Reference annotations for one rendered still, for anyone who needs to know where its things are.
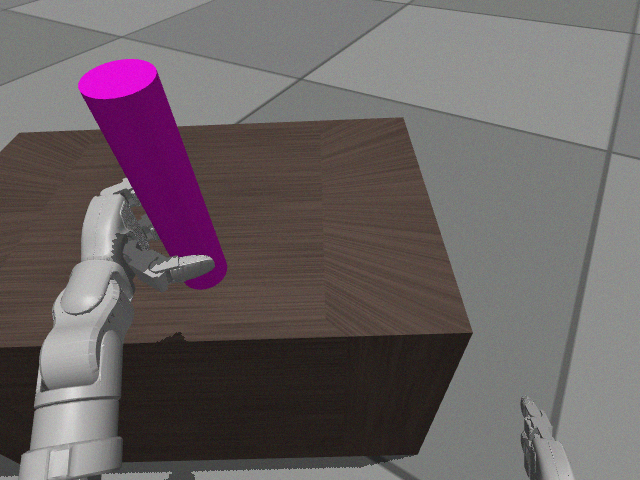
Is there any right robot hand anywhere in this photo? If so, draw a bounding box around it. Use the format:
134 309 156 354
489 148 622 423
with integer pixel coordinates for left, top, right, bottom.
521 396 576 480

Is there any left robot hand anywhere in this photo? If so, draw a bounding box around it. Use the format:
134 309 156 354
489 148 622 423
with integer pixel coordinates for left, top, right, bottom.
81 177 215 293

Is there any left robot arm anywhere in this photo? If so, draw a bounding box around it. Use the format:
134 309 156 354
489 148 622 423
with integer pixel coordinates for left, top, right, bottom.
18 259 135 480

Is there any can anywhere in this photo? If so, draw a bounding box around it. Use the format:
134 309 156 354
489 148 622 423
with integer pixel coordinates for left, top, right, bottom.
78 59 227 290

